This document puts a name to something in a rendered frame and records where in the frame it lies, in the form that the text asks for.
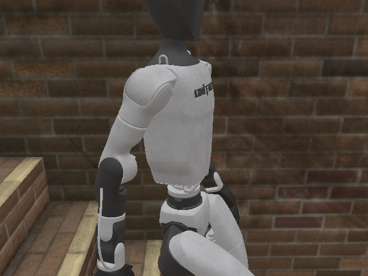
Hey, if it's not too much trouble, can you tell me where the stairs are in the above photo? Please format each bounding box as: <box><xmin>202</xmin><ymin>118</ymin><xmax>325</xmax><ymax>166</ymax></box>
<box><xmin>0</xmin><ymin>157</ymin><xmax>195</xmax><ymax>276</ymax></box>

